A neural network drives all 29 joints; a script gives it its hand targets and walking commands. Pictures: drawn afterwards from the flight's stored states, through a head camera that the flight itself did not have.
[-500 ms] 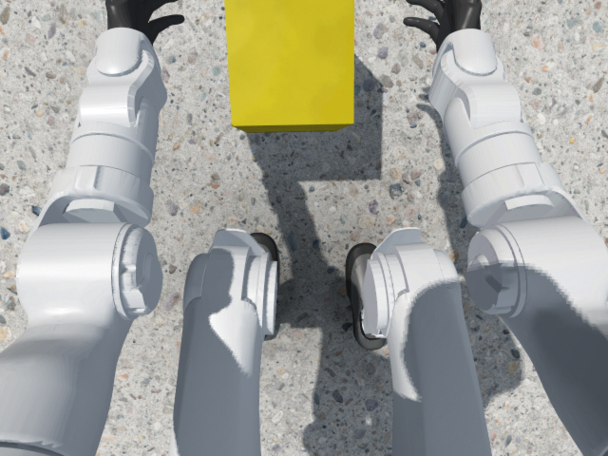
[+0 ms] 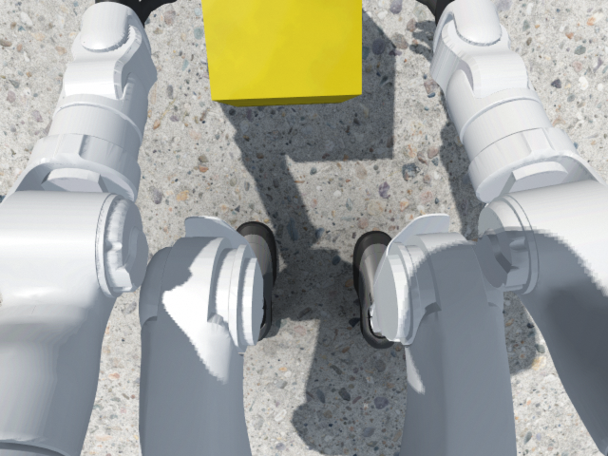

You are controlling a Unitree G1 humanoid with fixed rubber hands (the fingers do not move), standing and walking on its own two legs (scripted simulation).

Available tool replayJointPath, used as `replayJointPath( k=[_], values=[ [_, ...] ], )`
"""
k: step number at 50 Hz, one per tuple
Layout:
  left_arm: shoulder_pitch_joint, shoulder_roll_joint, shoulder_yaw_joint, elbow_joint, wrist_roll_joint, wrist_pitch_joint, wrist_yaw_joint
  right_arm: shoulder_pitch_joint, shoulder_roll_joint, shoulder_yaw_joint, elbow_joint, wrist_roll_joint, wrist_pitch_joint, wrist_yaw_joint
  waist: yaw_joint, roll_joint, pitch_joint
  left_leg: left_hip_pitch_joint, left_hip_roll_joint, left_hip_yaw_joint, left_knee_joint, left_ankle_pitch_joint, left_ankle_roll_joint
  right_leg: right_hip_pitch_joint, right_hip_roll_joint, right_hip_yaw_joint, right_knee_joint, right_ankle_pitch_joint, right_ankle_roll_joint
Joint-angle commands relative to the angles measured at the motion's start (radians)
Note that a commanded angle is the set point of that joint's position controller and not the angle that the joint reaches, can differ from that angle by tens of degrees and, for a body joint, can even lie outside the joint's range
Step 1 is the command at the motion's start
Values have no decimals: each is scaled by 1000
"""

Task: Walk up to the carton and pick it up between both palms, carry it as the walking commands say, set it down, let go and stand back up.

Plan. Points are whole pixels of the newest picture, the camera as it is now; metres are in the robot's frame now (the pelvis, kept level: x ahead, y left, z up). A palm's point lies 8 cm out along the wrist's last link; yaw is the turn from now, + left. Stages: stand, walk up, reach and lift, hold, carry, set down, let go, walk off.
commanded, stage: reach and lift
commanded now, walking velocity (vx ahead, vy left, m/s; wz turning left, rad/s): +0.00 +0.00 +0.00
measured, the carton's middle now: (284, 31) +0.52 +0.05 -0.27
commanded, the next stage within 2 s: none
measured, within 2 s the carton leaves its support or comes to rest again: leaves its support in 1.18 s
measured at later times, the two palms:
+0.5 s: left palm (151, 0) +0.52 +0.18 -0.18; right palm out of the picture +0.54 -0.09 -0.18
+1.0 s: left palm out of the picture +0.53 +0.17 -0.18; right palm out of the picture +0.54 -0.08 -0.17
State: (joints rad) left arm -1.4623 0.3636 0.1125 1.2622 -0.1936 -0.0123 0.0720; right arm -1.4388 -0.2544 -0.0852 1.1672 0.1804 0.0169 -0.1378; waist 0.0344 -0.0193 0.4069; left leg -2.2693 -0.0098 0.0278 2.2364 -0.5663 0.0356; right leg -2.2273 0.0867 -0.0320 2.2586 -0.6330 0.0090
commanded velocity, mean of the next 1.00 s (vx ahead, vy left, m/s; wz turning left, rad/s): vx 0.00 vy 0.00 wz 0.00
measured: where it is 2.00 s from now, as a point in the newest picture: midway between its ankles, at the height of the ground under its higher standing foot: (315, 303)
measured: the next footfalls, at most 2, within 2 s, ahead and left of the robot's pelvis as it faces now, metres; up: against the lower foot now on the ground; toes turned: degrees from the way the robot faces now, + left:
none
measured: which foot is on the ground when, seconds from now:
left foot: down 0.00-1.00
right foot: down 0.00-1.00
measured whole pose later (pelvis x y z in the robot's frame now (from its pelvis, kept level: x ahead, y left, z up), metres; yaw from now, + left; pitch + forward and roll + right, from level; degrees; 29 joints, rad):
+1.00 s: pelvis +0.01 +0.00 -0.01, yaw -1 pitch +34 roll -1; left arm -1.45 0.25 0.24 1.18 0.02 0.13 0.03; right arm -1.44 -0.13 -0.32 1.12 -0.05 0.13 -0.09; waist 0.05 -0.04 0.37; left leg -2.26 -0.02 0.02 2.29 -0.61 0.03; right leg -2.22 0.12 -0.02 2.30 -0.67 0.02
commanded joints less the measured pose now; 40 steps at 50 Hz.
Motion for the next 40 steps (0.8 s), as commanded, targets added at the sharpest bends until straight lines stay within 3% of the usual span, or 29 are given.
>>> replayJointPath(
  k=[1, 20, 30, 36, 40],
  values=[
    [-237, 99, -3, -85, -4, -16, -3, -232, -76, -6, -75, -4, -17, 0, 18, 2, -1063, 554, -21, -87, -144, 364, -43, 378, -2, 50, -169, 332, 29],
    [-295, 20, 3, -92, 46, -9, 9, -290, -13, -28, -63, -40, -14, -3, 31, -4, -1036, 574, -37, -78, -160, 320, -39, 387, 21, 43, -171, 284, 32],
    [-329, -182, 2, -101, 94, 4, -19, -298, 148, -76, -55, -136, -14, 12, -9, 2, -992, 574, -67, -82, -163, 338, -43, 392, 48, 35, -173, 308, 29],
    [-469, -701, -58, -138, 144, 57, -159, -424, 692, -40, -98, -197, 36, 155, -6, -1, -929, 532, -100, -87, -147, 325, -29, 339, 80, 28, -154, 298, 5],
    [-423, -888, -54, -160, 177, 94, -224, -414, 873, -35, -128, -208, 68, 228, 12, -2, -887, 511, -111, -70, -124, 342, -17, 288, 95, 15, -133, 296, -6]
  ],
)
